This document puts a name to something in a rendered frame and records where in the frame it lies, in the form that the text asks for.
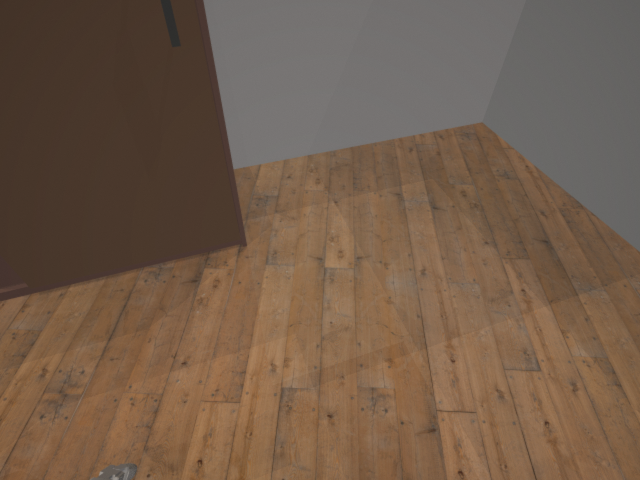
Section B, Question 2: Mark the handle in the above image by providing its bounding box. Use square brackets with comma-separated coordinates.
[161, 0, 181, 47]

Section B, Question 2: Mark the wardrobe door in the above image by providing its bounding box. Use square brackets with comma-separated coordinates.
[0, 0, 240, 289]
[0, 255, 24, 288]

